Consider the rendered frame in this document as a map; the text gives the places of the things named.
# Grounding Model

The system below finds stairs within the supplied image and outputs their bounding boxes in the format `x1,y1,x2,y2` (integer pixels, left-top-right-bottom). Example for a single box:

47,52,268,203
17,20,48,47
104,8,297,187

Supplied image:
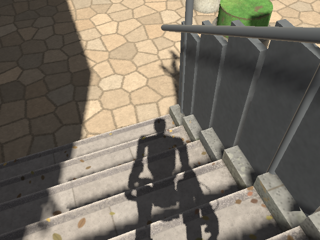
0,114,309,240

